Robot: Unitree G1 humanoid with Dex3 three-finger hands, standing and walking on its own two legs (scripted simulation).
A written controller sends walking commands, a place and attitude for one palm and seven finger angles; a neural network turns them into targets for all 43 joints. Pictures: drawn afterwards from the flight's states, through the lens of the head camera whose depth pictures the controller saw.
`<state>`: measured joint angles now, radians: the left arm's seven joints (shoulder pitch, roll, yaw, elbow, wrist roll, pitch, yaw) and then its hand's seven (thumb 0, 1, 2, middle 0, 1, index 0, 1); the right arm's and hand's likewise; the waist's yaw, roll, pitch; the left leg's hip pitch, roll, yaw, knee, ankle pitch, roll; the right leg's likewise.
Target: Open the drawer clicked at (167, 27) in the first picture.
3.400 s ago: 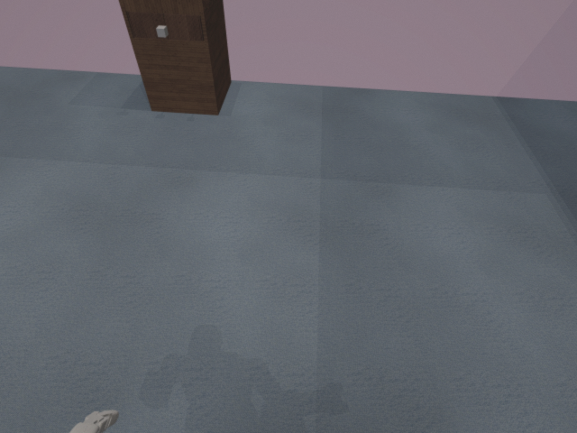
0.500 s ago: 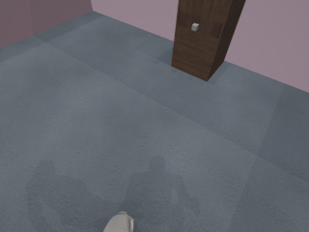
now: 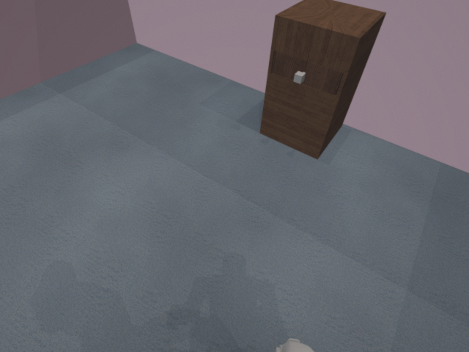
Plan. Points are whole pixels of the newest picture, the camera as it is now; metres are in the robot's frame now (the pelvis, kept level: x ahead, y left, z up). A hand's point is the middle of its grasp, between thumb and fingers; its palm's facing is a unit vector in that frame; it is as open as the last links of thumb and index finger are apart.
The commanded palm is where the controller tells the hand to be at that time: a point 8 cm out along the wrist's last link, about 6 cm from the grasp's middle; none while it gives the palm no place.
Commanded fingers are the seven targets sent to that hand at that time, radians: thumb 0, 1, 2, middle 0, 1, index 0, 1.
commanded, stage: walk to a spot facing it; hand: left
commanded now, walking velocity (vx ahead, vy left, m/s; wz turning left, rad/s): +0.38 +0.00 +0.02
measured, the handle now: (301, 75) +1.47 -0.31 -0.26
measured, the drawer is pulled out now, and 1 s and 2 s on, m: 0.00 0.00 0.00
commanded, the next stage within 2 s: turn to face it in 1.46 s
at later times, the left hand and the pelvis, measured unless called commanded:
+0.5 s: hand (171, 350) +0.17 +0.13 -0.17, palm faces +0.13 -0.97 -0.20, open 7.2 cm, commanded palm none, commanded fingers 0.00 0.90 0.90 -0.20 -0.30 -0.20 -0.30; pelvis +0.21 -0.05 +0.00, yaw +4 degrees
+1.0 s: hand (155, 222) +0.46 +0.23 -0.17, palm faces +0.14 -0.98 -0.16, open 7.4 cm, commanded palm none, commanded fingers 0.00 0.90 0.90 -0.20 -0.30 -0.20 -0.30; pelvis +0.41 +0.03 +0.00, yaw +6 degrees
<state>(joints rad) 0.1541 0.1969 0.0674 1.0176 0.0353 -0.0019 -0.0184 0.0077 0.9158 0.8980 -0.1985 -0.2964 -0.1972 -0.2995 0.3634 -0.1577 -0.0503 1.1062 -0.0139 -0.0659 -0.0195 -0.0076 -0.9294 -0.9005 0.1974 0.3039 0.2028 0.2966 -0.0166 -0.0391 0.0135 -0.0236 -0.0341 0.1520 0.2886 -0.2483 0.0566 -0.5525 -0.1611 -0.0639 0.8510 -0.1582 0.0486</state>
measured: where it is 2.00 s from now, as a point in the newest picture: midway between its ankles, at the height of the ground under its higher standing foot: (228, 245)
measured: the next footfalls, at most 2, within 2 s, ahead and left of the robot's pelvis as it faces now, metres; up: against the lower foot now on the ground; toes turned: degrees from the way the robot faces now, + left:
right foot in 0.16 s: +0.21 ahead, -0.16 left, +0.00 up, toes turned -8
left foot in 0.66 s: +0.41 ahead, +0.11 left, +0.00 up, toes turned +16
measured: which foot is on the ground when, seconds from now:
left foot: down 0.00-0.16, up 0.18-0.64, down 0.66-1.00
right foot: up 0.00-0.14, down 0.16-0.68, up 0.70-1.00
